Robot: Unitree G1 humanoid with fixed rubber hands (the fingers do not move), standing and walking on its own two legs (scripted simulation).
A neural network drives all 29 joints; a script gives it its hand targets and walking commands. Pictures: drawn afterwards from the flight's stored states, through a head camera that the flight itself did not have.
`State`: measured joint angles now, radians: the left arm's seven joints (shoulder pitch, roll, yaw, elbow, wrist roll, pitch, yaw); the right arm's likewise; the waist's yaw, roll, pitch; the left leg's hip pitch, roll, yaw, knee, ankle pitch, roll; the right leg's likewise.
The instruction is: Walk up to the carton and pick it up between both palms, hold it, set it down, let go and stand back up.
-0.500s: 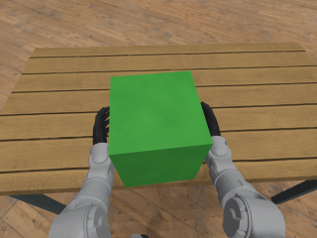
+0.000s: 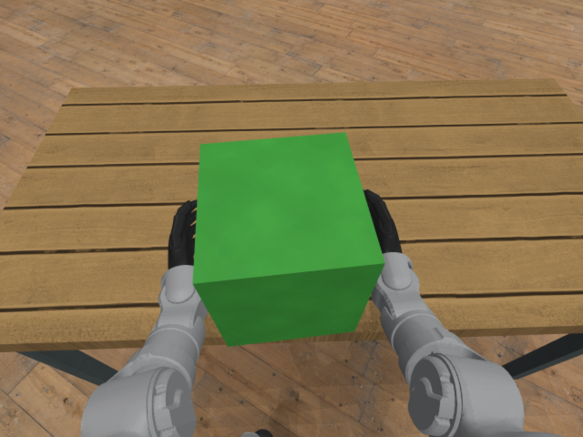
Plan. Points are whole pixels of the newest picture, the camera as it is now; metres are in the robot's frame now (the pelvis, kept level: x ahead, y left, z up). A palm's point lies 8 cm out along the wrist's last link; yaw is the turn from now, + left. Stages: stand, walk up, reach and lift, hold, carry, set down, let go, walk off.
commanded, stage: reach and lift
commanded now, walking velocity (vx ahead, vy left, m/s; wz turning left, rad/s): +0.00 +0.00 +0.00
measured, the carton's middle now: (283, 245) +0.39 +0.08 +0.01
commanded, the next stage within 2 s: none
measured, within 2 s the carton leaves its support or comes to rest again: leaves its support in 1.06 s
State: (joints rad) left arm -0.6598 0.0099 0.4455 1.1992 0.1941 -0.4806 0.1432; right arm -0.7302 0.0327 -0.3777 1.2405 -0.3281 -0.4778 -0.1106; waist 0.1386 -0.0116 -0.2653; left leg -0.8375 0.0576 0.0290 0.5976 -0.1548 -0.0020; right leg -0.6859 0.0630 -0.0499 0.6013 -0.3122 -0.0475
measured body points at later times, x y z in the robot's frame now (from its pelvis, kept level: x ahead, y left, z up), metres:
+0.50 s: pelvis +0.00 -0.01 -0.01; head +0.07 +0.00 +0.44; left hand +0.36 +0.23 +0.00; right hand +0.42 -0.06 +0.02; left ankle +0.06 +0.12 -0.72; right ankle -0.03 -0.09 -0.72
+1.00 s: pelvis +0.00 +0.00 -0.02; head +0.05 +0.01 +0.43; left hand +0.36 +0.23 +0.00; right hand +0.42 -0.06 +0.02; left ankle +0.06 +0.12 -0.72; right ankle -0.03 -0.09 -0.72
